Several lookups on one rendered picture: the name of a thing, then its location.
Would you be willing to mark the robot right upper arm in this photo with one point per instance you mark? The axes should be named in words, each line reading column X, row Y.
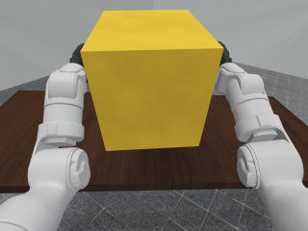
column 273, row 170

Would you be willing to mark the left robot forearm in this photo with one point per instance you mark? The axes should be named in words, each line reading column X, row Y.
column 63, row 109

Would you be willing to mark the right robot forearm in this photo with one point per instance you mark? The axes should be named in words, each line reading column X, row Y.
column 249, row 103

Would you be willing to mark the robot left upper arm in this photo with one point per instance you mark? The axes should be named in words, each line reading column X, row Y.
column 55, row 176

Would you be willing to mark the table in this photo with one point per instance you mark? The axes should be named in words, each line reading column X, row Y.
column 210, row 166

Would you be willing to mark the carton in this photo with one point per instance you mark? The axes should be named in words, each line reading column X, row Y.
column 151, row 75

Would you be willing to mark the robot left hand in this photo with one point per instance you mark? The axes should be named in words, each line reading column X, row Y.
column 77, row 58

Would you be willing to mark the robot right hand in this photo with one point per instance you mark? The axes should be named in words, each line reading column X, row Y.
column 225, row 58

